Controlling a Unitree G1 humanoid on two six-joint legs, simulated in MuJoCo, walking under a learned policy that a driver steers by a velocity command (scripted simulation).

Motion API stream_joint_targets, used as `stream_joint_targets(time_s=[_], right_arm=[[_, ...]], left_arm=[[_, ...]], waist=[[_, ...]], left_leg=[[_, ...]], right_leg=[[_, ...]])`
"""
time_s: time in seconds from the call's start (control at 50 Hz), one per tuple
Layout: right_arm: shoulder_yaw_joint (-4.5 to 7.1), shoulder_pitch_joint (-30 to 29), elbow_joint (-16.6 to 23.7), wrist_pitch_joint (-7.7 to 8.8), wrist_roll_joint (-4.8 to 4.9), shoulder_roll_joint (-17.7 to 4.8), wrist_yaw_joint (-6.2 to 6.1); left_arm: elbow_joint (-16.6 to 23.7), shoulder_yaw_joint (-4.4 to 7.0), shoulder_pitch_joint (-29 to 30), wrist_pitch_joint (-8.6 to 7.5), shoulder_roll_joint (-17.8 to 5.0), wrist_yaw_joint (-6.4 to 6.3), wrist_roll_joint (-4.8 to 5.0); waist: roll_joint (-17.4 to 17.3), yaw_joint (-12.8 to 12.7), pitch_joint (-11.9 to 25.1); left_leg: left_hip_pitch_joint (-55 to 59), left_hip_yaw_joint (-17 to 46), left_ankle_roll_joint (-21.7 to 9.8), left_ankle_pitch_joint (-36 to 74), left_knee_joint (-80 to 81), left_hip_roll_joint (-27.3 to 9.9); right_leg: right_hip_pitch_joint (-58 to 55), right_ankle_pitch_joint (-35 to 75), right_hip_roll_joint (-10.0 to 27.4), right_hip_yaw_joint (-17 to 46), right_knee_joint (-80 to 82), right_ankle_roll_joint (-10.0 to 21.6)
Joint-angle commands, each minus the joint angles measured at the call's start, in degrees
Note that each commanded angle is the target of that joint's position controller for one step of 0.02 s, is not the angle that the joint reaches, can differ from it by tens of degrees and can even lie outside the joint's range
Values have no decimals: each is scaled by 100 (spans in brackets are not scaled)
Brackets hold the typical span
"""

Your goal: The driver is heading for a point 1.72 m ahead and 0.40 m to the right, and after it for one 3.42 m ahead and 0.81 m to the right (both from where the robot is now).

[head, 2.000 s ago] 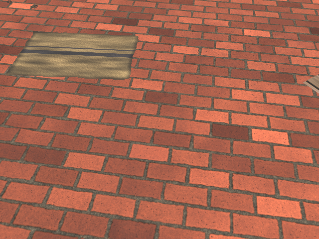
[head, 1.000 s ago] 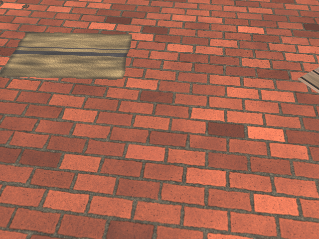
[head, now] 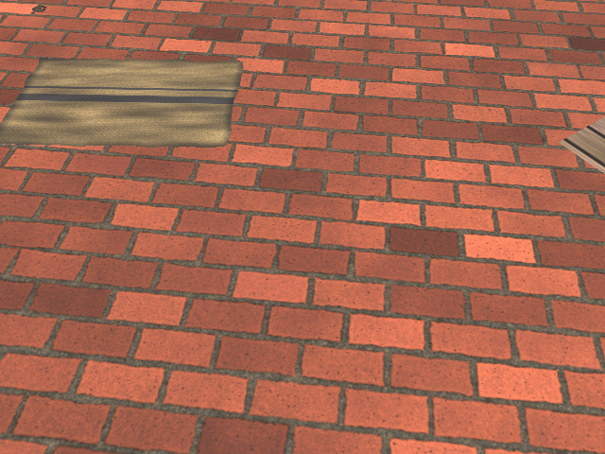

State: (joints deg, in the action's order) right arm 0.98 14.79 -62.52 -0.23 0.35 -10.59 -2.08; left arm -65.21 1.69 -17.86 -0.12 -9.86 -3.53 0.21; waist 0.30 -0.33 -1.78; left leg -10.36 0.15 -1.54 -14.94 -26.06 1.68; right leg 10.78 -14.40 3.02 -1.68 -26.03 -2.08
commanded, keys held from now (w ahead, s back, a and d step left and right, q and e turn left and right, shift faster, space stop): w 0.86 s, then w+e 0.14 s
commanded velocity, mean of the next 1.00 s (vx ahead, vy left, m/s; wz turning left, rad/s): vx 0.40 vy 0.00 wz -0.02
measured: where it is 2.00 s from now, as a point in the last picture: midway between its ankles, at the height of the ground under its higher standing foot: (393, 271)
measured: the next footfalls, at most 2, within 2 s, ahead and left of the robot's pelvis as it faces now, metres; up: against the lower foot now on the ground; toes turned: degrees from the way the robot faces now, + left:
right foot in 0.28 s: +0.09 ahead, -0.16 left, +0.00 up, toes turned -3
left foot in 0.76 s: +0.49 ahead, +0.05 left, +0.00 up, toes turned +2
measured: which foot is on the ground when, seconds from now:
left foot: down 0.00-0.26, up 0.28-0.74, down 0.76-1.00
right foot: down 0.00-0.04, up 0.06-0.26, down 0.28-0.78, up 0.80-1.00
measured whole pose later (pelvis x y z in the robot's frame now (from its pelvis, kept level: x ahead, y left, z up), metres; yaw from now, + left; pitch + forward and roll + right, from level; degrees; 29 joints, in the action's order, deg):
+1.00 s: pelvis +0.44 -0.03 +0.00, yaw -2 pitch +0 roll +2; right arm 3.3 15.5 -59.3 6.3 -0.5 -13.1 1.4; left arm -52.8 4.1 -12.1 -4.6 -14.3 -1.4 1.8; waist 2.7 1.7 -1.0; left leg -8.8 -6.2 -3.7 -8.5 -16.7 3.8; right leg 37.5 -13.4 7.6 3.7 -64.4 2.3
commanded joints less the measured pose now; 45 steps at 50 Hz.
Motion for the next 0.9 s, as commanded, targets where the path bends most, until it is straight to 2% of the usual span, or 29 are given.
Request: stream_joint_targets(time_s=[0.02,0.04,0.08,0.1,0.12,0.14,0.18,0.2,0.24,0.26,0.28,0.3,0.32,0.34,0.36,0.4,0.44,0.54,0.66,0.7,0.72,0.74,0.76,0.78,0.8,0.82,0.84,0.86,0.9], right_arm=[[170,423,78,2,74,-748,-50],[209,503,111,20,99,-841,-53],[338,864,102,136,143,-1167,-26],[376,911,121,205,125,-1220,-25],[365,861,182,283,65,-1142,-17],[355,689,267,358,80,-1096,-4],[332,327,432,414,188,-994,7],[342,168,476,389,210,-1060,19],[353,141,495,301,219,-1112,47],[301,72,535,314,194,-965,58],[175,-54,630,363,116,-528,107],[133,-20,829,492,139,-250,104],[160,-83,884,585,270,-419,117],[177,-298,958,655,295,-597,162],[211,-270,898,691,230,-675,175],[312,-273,818,683,103,-839,195],[302,-387,806,615,86,-648,248],[192,-1734,1306,575,107,-386,302],[147,-2563,1698,645,163,-495,479],[238,-2284,1702,687,152,-711,504],[331,-1827,1602,690,151,-900,483],[471,-842,1321,680,169,-1155,443],[585,258,1047,643,124,-1431,382],[715,1168,869,614,-47,-1981,352],[562,1117,771,583,-42,-1513,349],[462,432,842,600,43,-1196,360],[379,-197,986,630,62,-946,372],[310,-549,1016,670,16,-741,414],[258,-685,910,726,-73,-564,446]], left_arm=[[24,89,-497,-7,-448,-39,55],[113,95,-367,-40,-451,-40,57],[316,48,-115,-197,-253,36,58],[417,59,48,-291,-298,103,85],[518,93,189,-370,-385,162,142],[596,110,193,-436,-422,206,191],[648,150,193,-555,-518,263,195],[568,160,32,-590,-453,278,175],[103,237,-936,-571,-377,299,127],[-55,285,-1433,-527,-421,297,110],[-87,387,-2118,-522,-826,250,80],[-42,434,-2532,-594,-1393,321,42],[26,338,-2011,-685,-1195,343,-31],[240,243,-1383,-741,-904,370,1],[389,181,-921,-745,-816,415,6],[491,90,-731,-688,-596,448,-18],[402,70,-1128,-641,-602,389,-48],[501,88,-1331,-563,-827,232,-56],[400,181,-1588,-519,-905,208,44],[455,242,-1425,-478,-1049,204,18],[484,277,-1351,-436,-1132,200,-3],[531,273,-1214,-383,-1135,210,-26],[667,224,-1034,-385,-1070,237,-56],[776,-15,-1731,-492,-230,349,-40],[653,-12,-1622,-695,-321,401,98],[922,133,-924,-793,-802,403,278],[1082,159,-443,-831,-943,353,304],[1111,225,-223,-801,-964,283,229],[1029,255,-598,-587,-638,227,179]], waist=[[-244,54,-257],[-391,123,-508],[-1033,296,-719],[-1095,347,-827],[-998,330,-860],[-901,212,-845],[-687,44,-638],[-634,-96,-488],[-431,-469,-208],[-152,-663,-161],[1123,-891,76],[2038,-794,209],[1340,-498,-171],[749,-331,-576],[471,-172,-602],[406,-62,-520],[486,-122,-431],[397,-350,-587],[449,-351,-776],[611,-64,-399],[786,198,-7],[850,692,574],[757,1164,1272],[-742,867,2433],[-1010,882,2805],[-944,744,1662],[-413,527,1004],[-32,301,589],[-278,-84,366]], left_leg=[[-402,414,-377,-1961,704,-259],[-566,794,-551,-2848,936,-521],[-407,2271,-1120,-3664,1639,-1540],[-443,2864,-1379,-3521,1876,-1942],[-282,3120,-1486,-3200,1951,-2143],[-85,3085,-1430,-2849,1889,-2207],[13,2210,-1031,-1868,1718,-1826],[-306,1637,-869,-1474,1550,-1480],[-1340,883,-721,-1384,848,-942],[-1780,609,-589,-1055,141,-707],[-2406,-92,-210,-720,-1973,-236],[-3564,-12,-131,-1683,-3524,273],[-4048,491,-279,-1466,-4505,-182],[-4368,553,-419,-788,-4726,-506],[-4214,456,-448,-200,-4557,-695],[-3653,327,-381,475,-3834,-893],[-3483,70,-221,792,-3449,-849],[-3186,-240,-18,1706,-1554,-597],[-2892,-299,-281,1786,-420,-410],[-2260,-424,-463,1428,-336,-173],[-1631,-541,-570,1208,-408,28],[-413,-638,-738,1256,-338,195],[1482,51,-1039,1266,-563,-425],[3924,3038,-2148,106,-248,-2191],[3924,4538,-2199,-263,798,-2507],[3028,3538,-1782,-222,939,-2209],[1911,2617,-1538,330,1101,-2009],[961,1989,-1374,869,1288,-1783],[-56,1181,-1192,975,1657,-1492]], right_leg=[[357,-1335,-358,-384,-149,213],[771,-1760,-392,-421,-473,274],[1545,-1325,-349,-384,-1661,374],[1851,-1326,-137,-69,-2305,478],[2262,-1637,35,188,-2859,577],[2560,-1729,230,396,-2949,671],[2136,-1460,300,308,-1876,741],[1362,-1104,94,4,-1207,711],[-574,60,-525,-632,-395,486],[-1191,70,-471,-426,-228,460],[-1746,-765,742,1352,677,800],[-2096,-1632,1945,4026,1704,1653],[-1630,-2570,2248,4575,1883,1882],[-1320,-2535,2029,3878,1830,1680],[-1112,-1815,1689,3060,1837,1449],[-865,-256,1175,1843,1913,1102],[-955,1036,945,1199,1875,1101],[-739,1789,749,576,2094,1099],[-1510,2471,1073,358,1907,1100],[-1890,4212,1159,281,1302,1001],[-2029,5351,1156,243,709,939],[-1820,5994,976,82,-394,811],[-560,5024,801,74,-1859,659],[1911,1401,-302,86,-4497,255],[2584,-1640,-659,1054,-5513,364],[3154,-1428,-249,993,-5749,498],[3047,-868,93,797,-5470,551],[2760,-523,303,655,-5087,547],[2017,-240,570,695,-4609,557]])
Velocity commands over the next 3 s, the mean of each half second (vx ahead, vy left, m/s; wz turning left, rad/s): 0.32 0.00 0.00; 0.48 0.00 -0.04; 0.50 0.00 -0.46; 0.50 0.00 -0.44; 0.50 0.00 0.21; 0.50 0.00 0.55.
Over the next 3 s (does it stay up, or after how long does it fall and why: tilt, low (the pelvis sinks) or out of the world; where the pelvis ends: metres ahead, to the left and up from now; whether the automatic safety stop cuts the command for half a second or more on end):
stays up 1.47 -0.37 0.00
